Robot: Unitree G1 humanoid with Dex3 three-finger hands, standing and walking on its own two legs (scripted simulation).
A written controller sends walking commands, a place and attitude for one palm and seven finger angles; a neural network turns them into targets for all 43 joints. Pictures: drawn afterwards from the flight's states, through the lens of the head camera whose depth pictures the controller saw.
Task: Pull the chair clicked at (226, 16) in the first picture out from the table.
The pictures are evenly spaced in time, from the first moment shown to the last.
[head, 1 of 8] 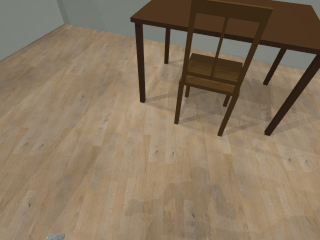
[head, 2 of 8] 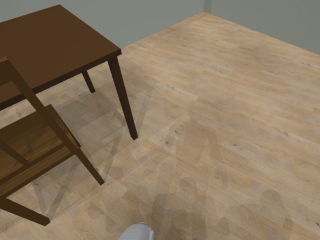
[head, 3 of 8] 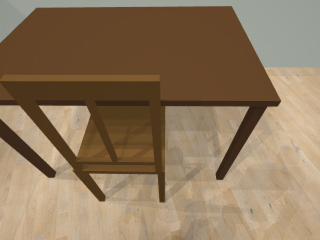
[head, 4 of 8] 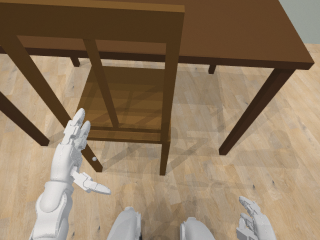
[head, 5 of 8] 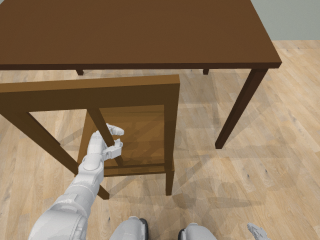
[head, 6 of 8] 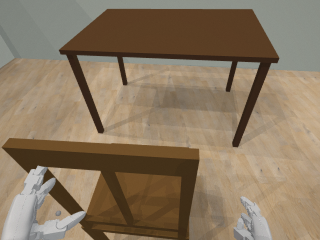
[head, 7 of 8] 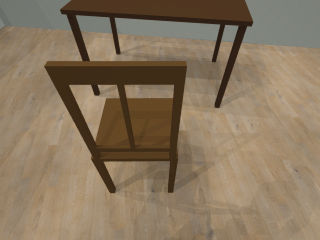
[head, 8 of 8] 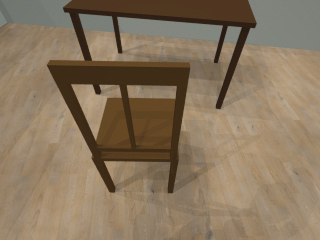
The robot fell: no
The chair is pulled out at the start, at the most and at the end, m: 0.00 0.69 0.69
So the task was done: yes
